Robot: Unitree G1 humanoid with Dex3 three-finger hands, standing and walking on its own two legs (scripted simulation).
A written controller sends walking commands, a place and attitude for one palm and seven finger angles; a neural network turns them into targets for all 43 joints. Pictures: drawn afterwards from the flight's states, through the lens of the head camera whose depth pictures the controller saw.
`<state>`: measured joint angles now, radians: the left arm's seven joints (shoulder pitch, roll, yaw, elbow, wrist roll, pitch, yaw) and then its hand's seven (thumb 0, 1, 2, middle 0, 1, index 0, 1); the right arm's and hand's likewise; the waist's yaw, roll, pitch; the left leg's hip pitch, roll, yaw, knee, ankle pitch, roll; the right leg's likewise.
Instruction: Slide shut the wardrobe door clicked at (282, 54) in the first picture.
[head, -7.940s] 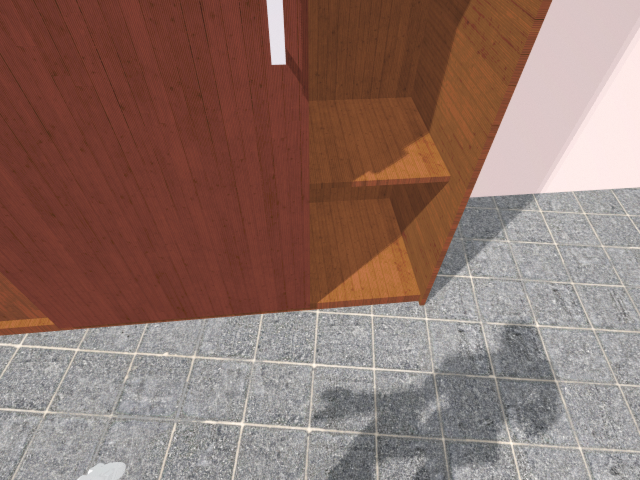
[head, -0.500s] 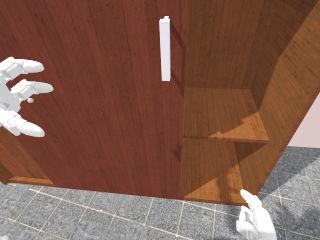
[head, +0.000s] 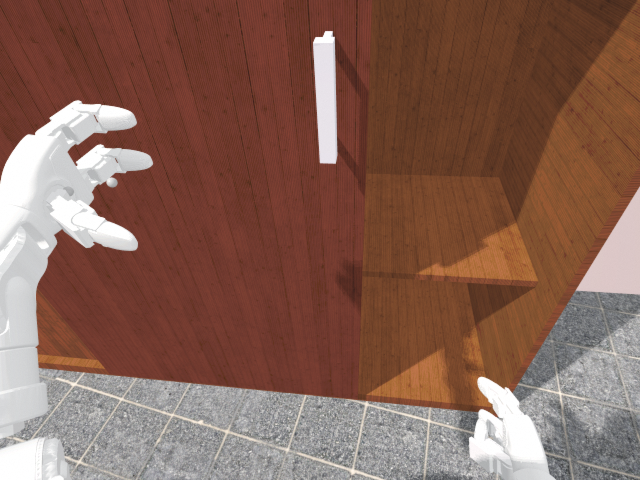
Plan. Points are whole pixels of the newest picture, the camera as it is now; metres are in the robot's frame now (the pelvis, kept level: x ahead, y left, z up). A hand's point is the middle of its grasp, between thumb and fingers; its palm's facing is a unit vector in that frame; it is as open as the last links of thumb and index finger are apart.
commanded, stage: move the hooked fingers beside the handle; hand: left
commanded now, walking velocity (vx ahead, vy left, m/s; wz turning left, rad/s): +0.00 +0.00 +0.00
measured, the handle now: (328, 99) +0.54 +0.05 +0.26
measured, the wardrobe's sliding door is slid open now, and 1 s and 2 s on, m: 0.41 0.41 0.41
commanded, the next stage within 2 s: none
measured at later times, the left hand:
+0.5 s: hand (182, 151) +0.37 +0.19 +0.27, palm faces +0.03 -1.00 -0.05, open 14.0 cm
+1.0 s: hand (248, 120) +0.44 +0.13 +0.27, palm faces +0.00 -1.00 +0.00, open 14.0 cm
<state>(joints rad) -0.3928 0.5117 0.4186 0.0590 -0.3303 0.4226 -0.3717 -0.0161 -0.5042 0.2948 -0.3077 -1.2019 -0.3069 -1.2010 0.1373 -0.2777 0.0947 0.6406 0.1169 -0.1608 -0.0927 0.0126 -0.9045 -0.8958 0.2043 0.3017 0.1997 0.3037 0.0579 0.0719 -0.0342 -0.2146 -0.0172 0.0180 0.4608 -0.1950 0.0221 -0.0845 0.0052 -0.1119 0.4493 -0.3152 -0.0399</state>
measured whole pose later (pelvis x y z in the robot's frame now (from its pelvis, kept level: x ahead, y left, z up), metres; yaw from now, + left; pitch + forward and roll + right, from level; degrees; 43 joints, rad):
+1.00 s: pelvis +0.00 +0.00 +0.00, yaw -2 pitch -1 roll +0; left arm -0.87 0.35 0.24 0.57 -0.20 0.34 -0.08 -0.02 -0.50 0.30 -0.31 -1.20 -0.30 -1.20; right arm 0.23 -0.27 0.05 0.71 0.09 -0.08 -0.07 0.01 -0.91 -0.90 0.20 0.30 0.20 0.30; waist -0.02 0.05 -0.03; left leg -0.22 0.00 0.05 0.40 -0.17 0.02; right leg -0.11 0.02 -0.08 0.40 -0.28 -0.04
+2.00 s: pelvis +0.02 +0.00 +0.00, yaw -3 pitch +2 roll +0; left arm -0.99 0.34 0.26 0.78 -0.14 0.23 -0.03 -0.02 -0.50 0.30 -0.30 -1.20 -0.30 -1.20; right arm 0.28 -0.27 0.02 0.70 0.07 -0.09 -0.05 0.01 -0.91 -0.90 0.20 0.30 0.20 0.30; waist -0.04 0.04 -0.05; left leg -0.25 0.00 0.07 0.41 -0.19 0.02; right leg -0.14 0.02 -0.05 0.40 -0.29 -0.04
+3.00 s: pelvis +0.01 +0.00 +0.00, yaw -3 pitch +3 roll +0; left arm -1.12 0.30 0.23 0.94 -0.13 0.17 0.04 -0.02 -0.50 0.30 -0.35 -1.24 -0.33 -1.23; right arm 0.36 -0.28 0.00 0.78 0.06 -0.13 -0.05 0.01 -0.91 -0.90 0.20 0.30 0.20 0.30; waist -0.06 0.04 -0.04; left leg -0.29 0.01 0.06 0.42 -0.18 0.02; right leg -0.18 0.03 -0.06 0.41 -0.28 -0.04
